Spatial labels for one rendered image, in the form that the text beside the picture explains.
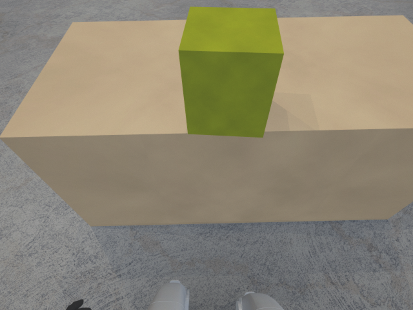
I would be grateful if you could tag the carton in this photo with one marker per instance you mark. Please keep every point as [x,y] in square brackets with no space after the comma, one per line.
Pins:
[230,60]

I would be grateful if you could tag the left robot thigh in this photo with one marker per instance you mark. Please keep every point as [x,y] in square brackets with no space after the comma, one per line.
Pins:
[171,296]

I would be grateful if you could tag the robot thigh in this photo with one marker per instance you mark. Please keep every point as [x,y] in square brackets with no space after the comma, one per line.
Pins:
[257,301]
[171,296]

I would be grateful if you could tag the right robot thigh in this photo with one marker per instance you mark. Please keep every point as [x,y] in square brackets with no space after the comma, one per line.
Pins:
[257,301]

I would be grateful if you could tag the pedestal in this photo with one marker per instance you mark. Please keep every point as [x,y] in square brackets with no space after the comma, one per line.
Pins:
[104,126]

